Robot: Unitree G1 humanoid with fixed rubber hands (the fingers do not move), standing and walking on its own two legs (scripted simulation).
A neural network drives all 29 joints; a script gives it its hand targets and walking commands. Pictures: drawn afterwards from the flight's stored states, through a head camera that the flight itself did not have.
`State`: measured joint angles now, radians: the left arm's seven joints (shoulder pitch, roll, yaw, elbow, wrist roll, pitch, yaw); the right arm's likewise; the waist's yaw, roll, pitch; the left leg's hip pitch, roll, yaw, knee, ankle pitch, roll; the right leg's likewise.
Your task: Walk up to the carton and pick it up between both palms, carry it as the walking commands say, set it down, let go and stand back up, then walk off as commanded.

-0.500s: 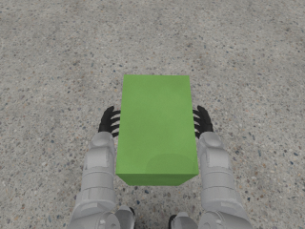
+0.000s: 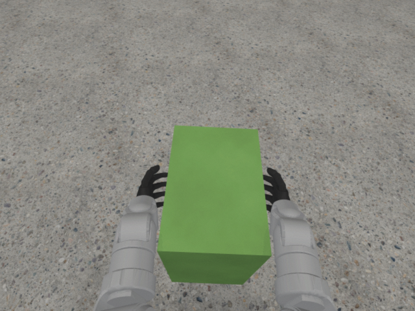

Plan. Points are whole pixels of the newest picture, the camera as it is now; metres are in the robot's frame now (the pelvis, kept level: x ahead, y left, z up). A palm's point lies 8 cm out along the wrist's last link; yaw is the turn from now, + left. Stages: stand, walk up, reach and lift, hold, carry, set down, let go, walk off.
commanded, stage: reach and lift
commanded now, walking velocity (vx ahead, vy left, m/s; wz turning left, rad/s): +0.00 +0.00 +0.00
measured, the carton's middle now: (211, 211) +0.35 +0.02 -0.06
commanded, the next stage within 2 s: hold in 1.72 s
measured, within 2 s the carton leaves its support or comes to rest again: neither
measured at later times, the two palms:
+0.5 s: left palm (141, 197) +0.30 +0.15 +0.06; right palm (289, 199) +0.32 -0.12 +0.07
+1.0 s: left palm (148, 195) +0.31 +0.14 +0.06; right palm (295, 203) +0.32 -0.13 +0.06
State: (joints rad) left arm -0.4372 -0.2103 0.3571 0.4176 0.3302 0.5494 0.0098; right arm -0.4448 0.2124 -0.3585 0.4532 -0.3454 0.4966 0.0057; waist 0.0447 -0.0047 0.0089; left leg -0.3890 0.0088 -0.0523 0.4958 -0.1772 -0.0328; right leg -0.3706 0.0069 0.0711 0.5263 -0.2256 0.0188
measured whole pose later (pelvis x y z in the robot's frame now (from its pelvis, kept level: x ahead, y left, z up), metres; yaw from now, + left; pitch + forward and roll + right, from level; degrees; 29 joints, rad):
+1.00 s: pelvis +0.01 +0.00 +0.01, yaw +0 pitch -8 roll +0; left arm -0.36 -0.18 0.23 0.32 0.29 0.77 0.03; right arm -0.37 0.19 -0.26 0.33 -0.30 0.74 -0.01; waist 0.00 -0.01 0.04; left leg -0.09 0.01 -0.05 0.39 -0.17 -0.03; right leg -0.06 0.00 0.07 0.41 -0.21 0.02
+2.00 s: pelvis +0.00 +0.00 +0.01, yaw +0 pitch -8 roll +0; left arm -0.33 -0.17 0.20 0.31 0.29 0.79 0.03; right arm -0.34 0.17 -0.21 0.33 -0.30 0.76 -0.01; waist 0.00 -0.01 0.02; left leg -0.09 0.00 -0.05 0.40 -0.17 -0.02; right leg -0.07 0.00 0.08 0.42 -0.21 0.02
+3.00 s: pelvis +0.00 +0.01 +0.01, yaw +0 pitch -7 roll +0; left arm -0.31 -0.16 0.18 0.29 0.28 0.79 0.03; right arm -0.32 0.17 -0.19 0.31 -0.28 0.76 -0.02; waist 0.01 -0.01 0.02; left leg -0.11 0.01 -0.05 0.40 -0.17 -0.02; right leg -0.08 0.00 0.08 0.42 -0.21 0.03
